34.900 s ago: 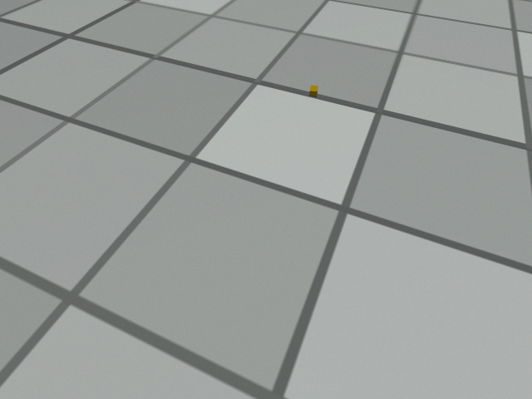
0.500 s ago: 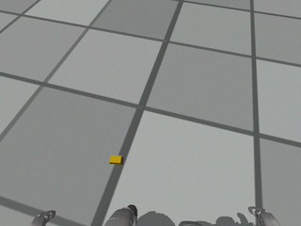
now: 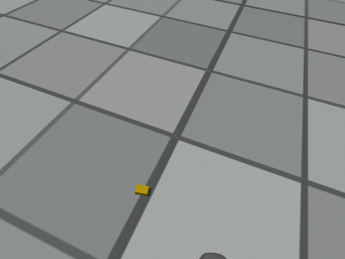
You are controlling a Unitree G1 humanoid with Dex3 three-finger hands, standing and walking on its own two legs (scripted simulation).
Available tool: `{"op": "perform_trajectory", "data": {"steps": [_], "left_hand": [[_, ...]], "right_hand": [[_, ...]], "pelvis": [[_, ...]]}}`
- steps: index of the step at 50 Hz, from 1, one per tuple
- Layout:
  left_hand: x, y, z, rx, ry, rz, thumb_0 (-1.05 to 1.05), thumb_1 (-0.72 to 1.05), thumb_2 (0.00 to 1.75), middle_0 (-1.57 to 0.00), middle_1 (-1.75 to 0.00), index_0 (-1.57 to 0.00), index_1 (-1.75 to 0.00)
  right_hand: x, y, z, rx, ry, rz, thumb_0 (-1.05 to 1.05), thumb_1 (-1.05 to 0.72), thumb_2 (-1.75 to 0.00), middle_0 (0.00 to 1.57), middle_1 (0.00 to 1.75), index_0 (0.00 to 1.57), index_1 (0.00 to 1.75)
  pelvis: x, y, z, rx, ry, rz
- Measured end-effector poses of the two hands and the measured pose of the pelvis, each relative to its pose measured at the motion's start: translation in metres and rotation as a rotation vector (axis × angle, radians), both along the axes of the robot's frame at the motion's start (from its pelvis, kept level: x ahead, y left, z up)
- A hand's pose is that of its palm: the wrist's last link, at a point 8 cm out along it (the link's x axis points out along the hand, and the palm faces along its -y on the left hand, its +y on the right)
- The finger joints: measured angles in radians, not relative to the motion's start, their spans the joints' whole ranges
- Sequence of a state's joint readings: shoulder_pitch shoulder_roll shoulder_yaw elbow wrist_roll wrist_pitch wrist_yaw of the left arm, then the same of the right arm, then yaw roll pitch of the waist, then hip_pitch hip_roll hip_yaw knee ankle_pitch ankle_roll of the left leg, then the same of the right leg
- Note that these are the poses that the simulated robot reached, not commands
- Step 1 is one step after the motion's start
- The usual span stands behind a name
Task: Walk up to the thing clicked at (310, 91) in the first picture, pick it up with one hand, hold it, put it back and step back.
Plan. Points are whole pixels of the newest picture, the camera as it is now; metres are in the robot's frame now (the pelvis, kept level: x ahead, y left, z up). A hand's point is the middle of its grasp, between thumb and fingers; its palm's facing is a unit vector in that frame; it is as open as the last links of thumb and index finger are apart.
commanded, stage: walk up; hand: left
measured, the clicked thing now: (142, 190) +0.57 +0.18 -0.75
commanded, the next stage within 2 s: none
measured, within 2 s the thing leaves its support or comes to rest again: neither
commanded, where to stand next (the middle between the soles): +0.16 -0.03 m, yaw -5 degrees
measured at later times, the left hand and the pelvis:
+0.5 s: hand out of the picture +0.13 +0.23 -0.14, palm faces -0.06 -0.94 -0.34, open 7.4 cm; pelvis +0.01 -0.01 +0.01, yaw -3 degrees
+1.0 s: hand out of the picture +0.12 +0.25 -0.14, palm faces -0.12 -0.93 -0.35, open 7.4 cm; pelvis +0.02 -0.01 +0.01, yaw -6 degrees
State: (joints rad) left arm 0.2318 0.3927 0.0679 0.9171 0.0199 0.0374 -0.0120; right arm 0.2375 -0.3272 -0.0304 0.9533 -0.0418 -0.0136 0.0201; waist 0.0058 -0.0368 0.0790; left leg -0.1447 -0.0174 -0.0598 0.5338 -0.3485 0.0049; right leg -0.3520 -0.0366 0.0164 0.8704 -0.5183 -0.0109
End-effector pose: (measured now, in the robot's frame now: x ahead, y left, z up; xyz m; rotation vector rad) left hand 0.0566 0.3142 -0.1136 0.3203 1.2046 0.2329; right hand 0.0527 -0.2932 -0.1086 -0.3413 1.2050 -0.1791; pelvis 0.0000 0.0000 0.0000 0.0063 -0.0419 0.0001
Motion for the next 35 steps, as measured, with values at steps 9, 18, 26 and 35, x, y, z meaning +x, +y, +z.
{"op": "perform_trajectory", "data": {"steps": [9, 18, 26, 35], "left_hand": [[0.021, -0.023, -0.001, 0.012, -0.022, -0.048, 0.01, 0.91, 0.90, -0.20, -0.30, -0.20, -0.30], [0.047, -0.039, 0.009, -0.013, -0.055, -0.080, 0.01, 0.90, 0.90, -0.20, -0.30, -0.20, -0.30], [0.072, -0.035, 0.010, -0.028, -0.065, -0.099, 0.01, 0.91, 0.90, -0.20, -0.30, -0.20, -0.30], [0.085, -0.028, 0.010, -0.024, -0.066, -0.121, 0.01, 0.91, 0.90, -0.20, -0.30, -0.20, -0.30]], "right_hand": [[0.033, -0.030, -0.004, -0.013, -0.103, -0.032, 0.01, -0.90, -0.89, 0.21, 0.30, 0.20, 0.30], [0.027, -0.027, -0.011, 0.015, -0.034, -0.039, 0.00, -0.91, -0.90, 0.20, 0.30, 0.20, 0.30], [0.008, -0.015, -0.006, 0.029, 0.035, -0.076, 0.01, -0.90, -0.90, 0.21, 0.30, 0.20, 0.30], [0.009, -0.012, 0.001, 0.011, 0.012, -0.117, 0.01, -0.90, -0.90, 0.21, 0.30, 0.20, 0.30]], "pelvis": [[0.006, -0.017, -0.008, -0.018, -0.027, -0.036], [0.007, -0.015, 0.000, 0.005, 0.003, -0.036], [0.015, -0.010, 0.007, 0.002, 0.016, -0.055], [0.013, -0.002, 0.009, 0.000, 0.001, -0.071]]}}
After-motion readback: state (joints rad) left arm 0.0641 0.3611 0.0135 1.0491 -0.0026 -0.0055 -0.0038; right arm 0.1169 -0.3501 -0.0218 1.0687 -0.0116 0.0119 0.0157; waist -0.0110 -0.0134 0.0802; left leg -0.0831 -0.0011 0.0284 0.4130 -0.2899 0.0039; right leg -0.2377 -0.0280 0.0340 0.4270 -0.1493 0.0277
